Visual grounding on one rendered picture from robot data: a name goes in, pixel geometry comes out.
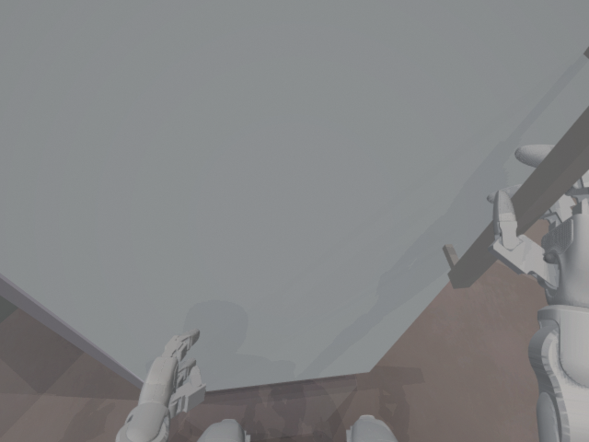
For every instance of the robot thigh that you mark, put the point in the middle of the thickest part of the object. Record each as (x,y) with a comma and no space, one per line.
(224,432)
(370,430)

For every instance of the robot left forearm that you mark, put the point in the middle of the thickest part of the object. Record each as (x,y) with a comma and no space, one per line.
(147,422)

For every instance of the robot right thigh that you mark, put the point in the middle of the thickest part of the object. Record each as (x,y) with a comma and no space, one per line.
(370,430)

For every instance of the robot left hand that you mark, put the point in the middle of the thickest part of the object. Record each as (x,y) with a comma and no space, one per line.
(164,381)

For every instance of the handle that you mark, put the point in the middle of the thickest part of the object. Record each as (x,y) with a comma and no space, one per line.
(559,170)

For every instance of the robot right hand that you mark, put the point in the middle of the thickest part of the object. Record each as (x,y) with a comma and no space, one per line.
(566,281)

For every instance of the robot right forearm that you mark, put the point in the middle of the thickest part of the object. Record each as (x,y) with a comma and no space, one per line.
(559,355)

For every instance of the fridge door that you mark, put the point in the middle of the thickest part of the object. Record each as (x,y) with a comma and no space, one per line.
(280,174)

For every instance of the robot left thigh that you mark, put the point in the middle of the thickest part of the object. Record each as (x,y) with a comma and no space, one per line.
(224,432)

